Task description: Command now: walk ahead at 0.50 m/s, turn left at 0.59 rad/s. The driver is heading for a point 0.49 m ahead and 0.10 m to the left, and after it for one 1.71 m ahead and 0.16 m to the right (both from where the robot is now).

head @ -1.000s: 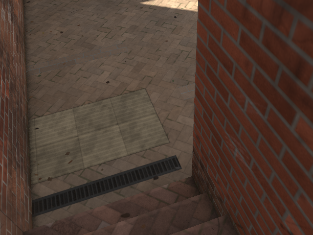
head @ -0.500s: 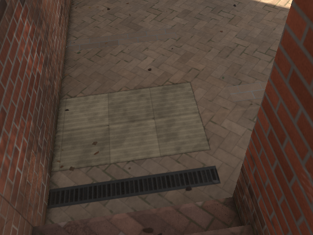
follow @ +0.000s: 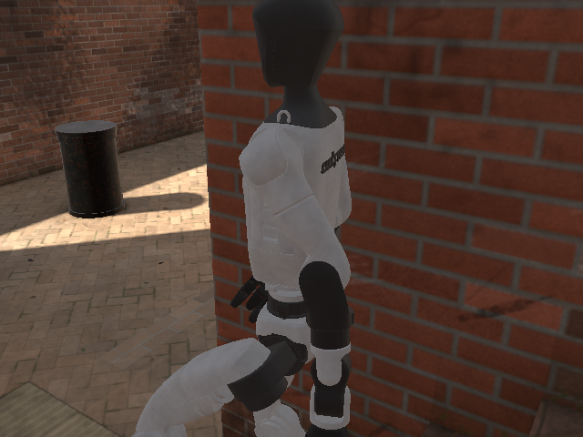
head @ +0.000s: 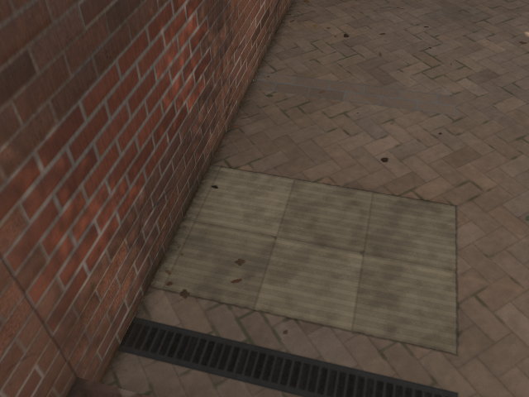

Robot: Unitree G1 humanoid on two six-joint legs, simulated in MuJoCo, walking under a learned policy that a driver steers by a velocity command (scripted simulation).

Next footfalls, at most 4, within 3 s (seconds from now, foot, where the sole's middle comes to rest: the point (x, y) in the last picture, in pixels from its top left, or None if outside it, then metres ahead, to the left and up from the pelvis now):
0.24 left None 0.26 0.15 -0.92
0.68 right None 0.45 -0.09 -1.11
1.08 left None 0.55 0.17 -1.11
1.44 right None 0.46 -0.15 -1.11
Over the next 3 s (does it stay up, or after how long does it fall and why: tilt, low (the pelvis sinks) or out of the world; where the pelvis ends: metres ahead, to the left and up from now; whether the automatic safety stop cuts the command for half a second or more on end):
stays up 0.50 -0.06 -0.34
